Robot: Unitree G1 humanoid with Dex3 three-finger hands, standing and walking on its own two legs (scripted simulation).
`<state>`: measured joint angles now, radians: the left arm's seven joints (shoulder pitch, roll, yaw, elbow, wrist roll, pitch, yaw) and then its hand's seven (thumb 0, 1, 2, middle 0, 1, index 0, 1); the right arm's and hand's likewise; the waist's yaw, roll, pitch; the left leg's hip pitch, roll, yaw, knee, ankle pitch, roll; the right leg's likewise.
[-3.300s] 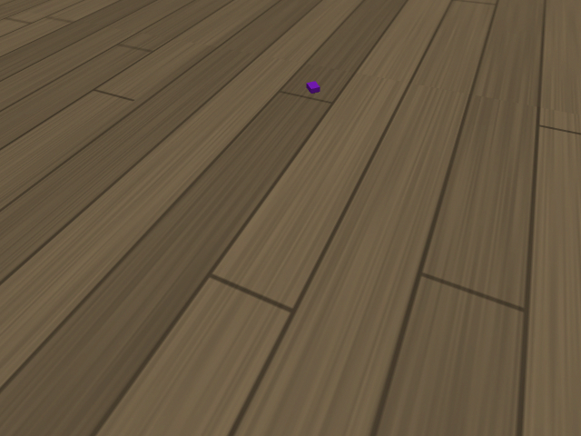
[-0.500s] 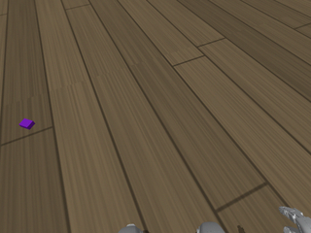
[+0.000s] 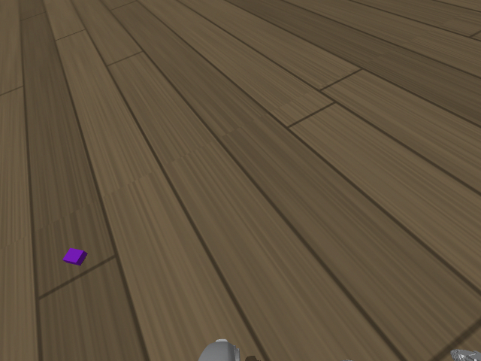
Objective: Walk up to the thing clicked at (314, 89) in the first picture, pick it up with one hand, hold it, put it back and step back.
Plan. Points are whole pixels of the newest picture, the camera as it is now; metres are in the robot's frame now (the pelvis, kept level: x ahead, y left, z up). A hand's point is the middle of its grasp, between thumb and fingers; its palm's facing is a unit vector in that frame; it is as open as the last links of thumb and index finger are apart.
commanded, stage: walk up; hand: left
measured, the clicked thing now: (75, 256) +0.73 +0.99 -0.73
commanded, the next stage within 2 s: none
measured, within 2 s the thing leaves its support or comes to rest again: neither
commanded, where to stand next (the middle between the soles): +0.29 +0.87 m, yaw -17 degrees
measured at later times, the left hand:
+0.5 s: hand (47, 326) +0.23 +0.47 -0.12, palm faces -0.12 -0.82 -0.56, open 7.4 cm
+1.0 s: hand out of the picture +0.29 +0.70 -0.13, palm faces -0.20 -0.80 -0.57, open 7.4 cm
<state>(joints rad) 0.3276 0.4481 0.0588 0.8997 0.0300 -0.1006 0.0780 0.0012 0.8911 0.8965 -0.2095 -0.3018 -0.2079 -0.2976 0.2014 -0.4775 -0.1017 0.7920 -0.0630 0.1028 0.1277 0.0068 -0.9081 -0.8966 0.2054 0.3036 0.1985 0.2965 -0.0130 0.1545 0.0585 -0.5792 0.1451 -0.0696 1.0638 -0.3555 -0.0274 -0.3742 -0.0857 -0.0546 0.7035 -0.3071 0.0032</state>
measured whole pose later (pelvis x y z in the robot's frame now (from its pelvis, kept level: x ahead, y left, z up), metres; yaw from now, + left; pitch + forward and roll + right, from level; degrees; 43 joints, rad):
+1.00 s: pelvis +0.18 +0.39 -0.01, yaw -9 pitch -1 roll -1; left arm 0.28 0.46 0.04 0.95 -0.01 -0.08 0.11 0.01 0.90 0.90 -0.20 -0.30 -0.20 -0.30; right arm 0.27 -0.44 -0.09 0.73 -0.07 0.08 0.07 0.00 -0.91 -0.90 0.21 0.30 0.20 0.30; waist -0.07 0.05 0.12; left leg -0.38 0.02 0.07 0.84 -0.45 0.05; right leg -0.55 0.00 -0.09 1.00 -0.45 -0.04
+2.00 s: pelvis +0.22 +0.83 -0.03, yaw -12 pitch -2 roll -1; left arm 0.30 0.48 0.07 0.84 0.05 -0.07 0.10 0.00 0.89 0.90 -0.21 -0.30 -0.21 -0.30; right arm 0.23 -0.50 -0.14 0.71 -0.05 0.13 0.09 0.01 -0.91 -0.90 0.21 0.30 0.20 0.30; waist 0.00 0.12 0.12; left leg -0.45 0.11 -0.08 1.02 -0.51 0.00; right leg -0.53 -0.18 0.03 0.86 -0.31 0.02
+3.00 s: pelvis +0.24 +0.89 +0.02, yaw -19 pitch -2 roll +1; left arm 0.10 0.37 0.02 1.06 0.01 0.00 -0.02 0.00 0.90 0.90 -0.20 -0.30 -0.20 -0.30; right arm 0.14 -0.39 0.00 1.06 0.00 -0.04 0.00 0.01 -0.91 -0.90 0.21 0.30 0.20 0.30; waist -0.01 0.00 0.09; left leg -0.23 0.05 0.05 0.57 -0.30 -0.04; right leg -0.28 -0.03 0.01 0.63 -0.31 0.00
